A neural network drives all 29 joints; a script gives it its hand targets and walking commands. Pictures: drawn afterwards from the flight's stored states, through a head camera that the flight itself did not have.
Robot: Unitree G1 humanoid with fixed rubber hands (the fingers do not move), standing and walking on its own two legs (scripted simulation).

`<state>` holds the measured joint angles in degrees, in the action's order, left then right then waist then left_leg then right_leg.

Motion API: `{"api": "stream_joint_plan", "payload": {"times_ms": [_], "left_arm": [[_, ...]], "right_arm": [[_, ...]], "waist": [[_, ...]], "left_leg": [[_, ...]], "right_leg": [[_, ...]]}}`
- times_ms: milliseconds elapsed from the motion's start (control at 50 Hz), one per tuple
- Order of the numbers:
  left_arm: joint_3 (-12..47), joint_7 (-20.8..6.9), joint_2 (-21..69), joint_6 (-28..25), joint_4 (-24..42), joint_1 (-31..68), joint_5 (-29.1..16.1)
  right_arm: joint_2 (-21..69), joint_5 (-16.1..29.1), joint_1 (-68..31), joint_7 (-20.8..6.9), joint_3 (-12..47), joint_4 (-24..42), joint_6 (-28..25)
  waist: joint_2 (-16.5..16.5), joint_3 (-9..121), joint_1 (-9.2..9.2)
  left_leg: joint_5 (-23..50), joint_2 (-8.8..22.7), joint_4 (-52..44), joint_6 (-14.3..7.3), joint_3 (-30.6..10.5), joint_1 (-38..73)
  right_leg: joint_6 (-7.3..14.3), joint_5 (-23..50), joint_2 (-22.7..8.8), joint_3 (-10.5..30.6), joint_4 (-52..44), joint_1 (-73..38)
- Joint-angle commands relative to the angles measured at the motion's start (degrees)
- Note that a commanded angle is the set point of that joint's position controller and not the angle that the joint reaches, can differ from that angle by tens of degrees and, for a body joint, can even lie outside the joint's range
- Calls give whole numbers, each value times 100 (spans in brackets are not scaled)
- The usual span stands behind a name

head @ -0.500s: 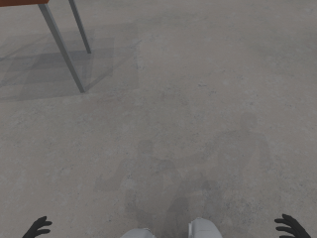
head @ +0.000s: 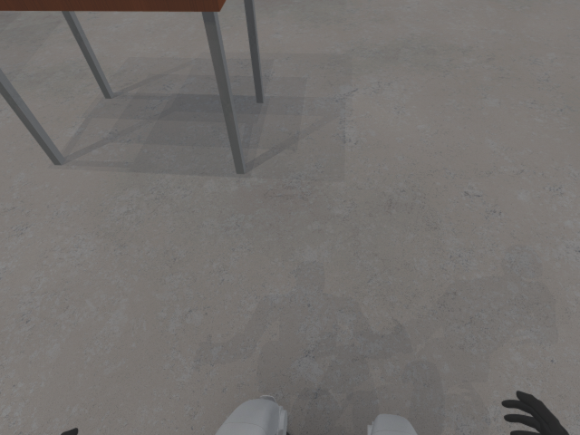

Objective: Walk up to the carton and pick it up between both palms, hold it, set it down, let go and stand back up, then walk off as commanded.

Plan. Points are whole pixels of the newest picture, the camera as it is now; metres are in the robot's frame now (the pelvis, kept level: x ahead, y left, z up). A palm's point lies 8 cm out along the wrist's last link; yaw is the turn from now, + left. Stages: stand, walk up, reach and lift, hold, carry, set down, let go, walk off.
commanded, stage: walk up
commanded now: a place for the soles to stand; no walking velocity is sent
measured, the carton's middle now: out of the picture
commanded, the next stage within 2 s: none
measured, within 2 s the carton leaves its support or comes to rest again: neither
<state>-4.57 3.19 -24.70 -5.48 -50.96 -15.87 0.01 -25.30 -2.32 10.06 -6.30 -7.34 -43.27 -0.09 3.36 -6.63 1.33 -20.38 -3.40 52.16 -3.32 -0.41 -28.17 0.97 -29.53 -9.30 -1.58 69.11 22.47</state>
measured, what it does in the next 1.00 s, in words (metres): walks ahead: right foot, then left foot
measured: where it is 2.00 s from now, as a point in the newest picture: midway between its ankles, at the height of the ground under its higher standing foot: (224, 354)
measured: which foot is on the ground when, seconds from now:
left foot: down 0.00-0.34, up 0.36-0.64, down 0.66-1.00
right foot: up 0.00-0.30, down 0.32-0.68, up 0.70-1.00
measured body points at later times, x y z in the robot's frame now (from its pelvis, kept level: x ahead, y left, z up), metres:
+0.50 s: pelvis +0.10 +0.03 +0.01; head +0.13 +0.01 +0.46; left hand +0.10 +0.39 -0.07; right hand +0.27 -0.28 -0.09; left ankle +0.13 +0.13 -0.64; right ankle +0.14 -0.11 -0.69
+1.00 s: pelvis +0.22 +0.13 +0.00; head +0.23 +0.11 +0.45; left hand +0.27 +0.48 -0.08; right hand +0.36 -0.20 -0.09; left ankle +0.22 +0.22 -0.69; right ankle +0.29 +0.00 -0.66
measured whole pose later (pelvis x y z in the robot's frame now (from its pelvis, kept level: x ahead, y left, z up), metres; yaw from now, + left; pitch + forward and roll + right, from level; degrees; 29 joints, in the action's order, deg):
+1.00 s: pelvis +0.22 +0.13 +0.00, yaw +7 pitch -4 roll +2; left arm -3.9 3.3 -25.1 -5.7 -50.9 -15.0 0.0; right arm -25.9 -2.3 10.9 -5.0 -7.4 -44.6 -1.3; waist 0.5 -5.4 3.4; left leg -26.3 -3.2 50.0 -3.5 4.1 -19.9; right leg 2.1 -25.9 -4.2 0.8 61.7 30.2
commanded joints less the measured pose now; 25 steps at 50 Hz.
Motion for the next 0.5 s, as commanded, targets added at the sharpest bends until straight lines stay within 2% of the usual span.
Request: {"api": "stream_joint_plan", "payload": {"times_ms": [0, 20, 40, 60, 80, 100, 120, 140, 160, 180, 200, 220, 240, 260, 280, 300, 320, 340, 360, 380, 400, 420, 440, 460, 480], "left_arm": [[-184, 29, -1537, -2, 81, -144, -50], [-196, -16, -1544, -6, 104, -246, 8], [-218, -19, -1633, 1, 93, -60, 37], [-202, -19, -1655, 0, 130, 23, 33], [-220, 1, -1709, -23, 160, 27, 5], [-232, 8, -1646, -17, 151, -148, 58], [-292, 15, -1699, -38, 167, -159, 11], [-277, 8, -1691, -51, 132, -42, 2], [-237, 5, -1691, -60, 179, -40, 16], [-262, -7, -1642, -101, 196, -14, -5], [-355, 18, -1647, -102, 114, -24, -7], [-294, 38, -1574, -121, 146, -302, -37], [-351, 59, -1704, -132, 14, -693, -27], [-362, 71, -1561, -163, -102, -1094, 0], [-409, 131, -1592, -201, -356, -2183, 54], [-587, 191, -2011, -221, -464, -2686, 155], [-608, 222, -2103, -169, -171, -1854, 143], [-641, 233, -2284, -183, 172, -1289, 55], [-598, 225, -2229, -211, 195, -937, 56], [-521, 228, -1920, -226, 325, -783, 160], [-573, 250, -2020, -244, 269, -929, 134], [-519, 253, -1975, -267, 296, -851, 108], [-536, 221, -2046, -247, 203, -1008, 113], [-552, 238, -2208, -263, 419, -769, 153], [-536, 193, -2243, -281, 330, -781, 134]], "right_arm": [[-1438, 148, 297, 273, -409, 320, -222], [-1428, 26, 242, 250, -430, 349, -244], [-1377, 66, 314, 235, -379, 354, -245], [-1487, 51, 300, 209, -361, 387, -226], [-1429, 30, 359, 204, -366, 401, -227], [-1351, -2, 317, 225, -369, 443, -245], [-1207, -10, 454, 219, -344, 399, -206], [-1327, -40, 423, 212, -352, 419, -212], [-1411, -77, 483, 218, -374, 360, -208], [-1387, -88, 383, 225, -380, 442, -224], [-1382, -109, 309, 173, -346, 508, -215], [-1317, -176, 186, 199, -335, 491, -194], [-1358, -140, 56, 175, -346, 518, -135], [-1332, -140, -395, 173, -347, 678, -129], [-1184, -52, -909, 158, -320, 777, -100], [-597, 52, -941, 137, -124, 849, -134], [-660, -54, -621, 167, -92, 782, -124], [-1136, -62, -360, 152, -181, 603, -42], [-1286, -113, -616, 151, -226, 646, -73], [-1437, -149, -556, 146, -229, 571, -105], [-1304, -60, -705, 125, -248, 530, -121], [-1254, -52, -571, 156, -286, 543, -119], [-1083, -44, -518, 51, -228, 564, -97], [-1083, -45, -496, 3, -224, 699, -10], [-1054, -2, -524, -19, -251, 653, 4]], "waist": [[155, 76, 177], [27, 139, 115], [129, -16, 191], [378, 64, 165], [196, 56, 219], [17, 270, 152], [55, 356, 271], [111, 171, 274], [34, 176, 350], [123, 277, 307], [344, 298, 273], [485, 410, 212], [319, 757, 1], [324, 618, -391], [-566, 1041, -1098], [-2405, 1373, -1333], [-1784, 1245, -828], [-956, 1569, -700], [-925, 1006, -568], [-513, 859, -474], [-471, 707, -492], [-325, 703, -338], [-653, 616, -299], [-877, 555, -231], [-1140, 552, -244]], "left_leg": [[-840, 1589, -3264, -145, -2912, 1165], [-1257, 1524, -3263, -389, -3117, 1199], [-1533, 1505, -3397, -308, -3208, 888], [-1722, 1592, -3490, -461, -3206, 778], [-1583, 1581, -3344, -452, -3184, 971], [-1657, 1529, -3244, -496, -3180, 1275], [-1489, 1546, -3137, -610, -3211, 1394], [-1601, 1464, -3133, -688, -3004, 1108], [-1145, 1491, -3036, -627, -3096, 1162], [-933, 1336, -3000, -547, -3029, 1255], [-883, 1309, -2934, -555, -3113, 810], [-596, 1317, -2712, -552, -2900, 1082], [-534, 1197, -2273, -534, -2609, 659], [-126, 987, -2112, -234, -2207, -185], [679, 536, -723, 139, -1359, -1144], [9, -154, 1683, 405, -452, -1845], [-1018, -152, 1856, 461, -602, -2868], [-1004, 35, 2141, 479, -753, -2628], [-993, 199, 2301, 475, -815, -2789], [-988, 263, 2237, 597, -741, -2528], [-907, 507, 2322, 661, -854, -2332], [-584, 503, 1951, 604, -756, -2162], [-421, 570, 1598, 455, -644, -2114], [-561, 652, 1217, 450, -752, -1856], [-626, 595, 933, 481, -416, -1672]], "right_leg": [[272, 871, -54, 320, 62, 2011], [268, 745, 75, 320, 20, 1946], [257, 670, 114, 205, -172, 1807], [271, 557, 161, 204, -444, 1570], [244, 591, 130, 255, -538, 1723], [301, 617, 105, 210, -713, 1753], [329, 579, 175, 155, -1015, 1711], [284, 616, 95, 82, -1170, 1646], [283, 562, 220, 77, -1422, 1598], [325, 657, 185, 205, -1642, 1436], [395, 379, 272, 33, -1541, 1020], [359, 189, 360, 86, -2043, 913], [365, 360, 471, -171, -2310, -90], [517, 572, 452, -88, -2928, -1017], [603, 821, 625, 31, -3859, -2931], [829, 4, -627, 1777, -4779, -3518], [1253, -1119, -1584, 3741, -5384, -3498], [1436, -1750, -1998, 4099, -5389, -3542], [1856, -1339, -2064, 4044, -5324, -2916], [1810, -599, -1774, 3448, -5026, -2540], [1709, -50, -1763, 2971, -4713, -2331], [1484, 376, -1350, 2466, -4618, -2047], [1293, 911, -1327, 2099, -4513, -1951], [1274, 737, -1341, 2056, -4403, -1615], [1331, 933, -1202, 1844, -4344, -1421]]}}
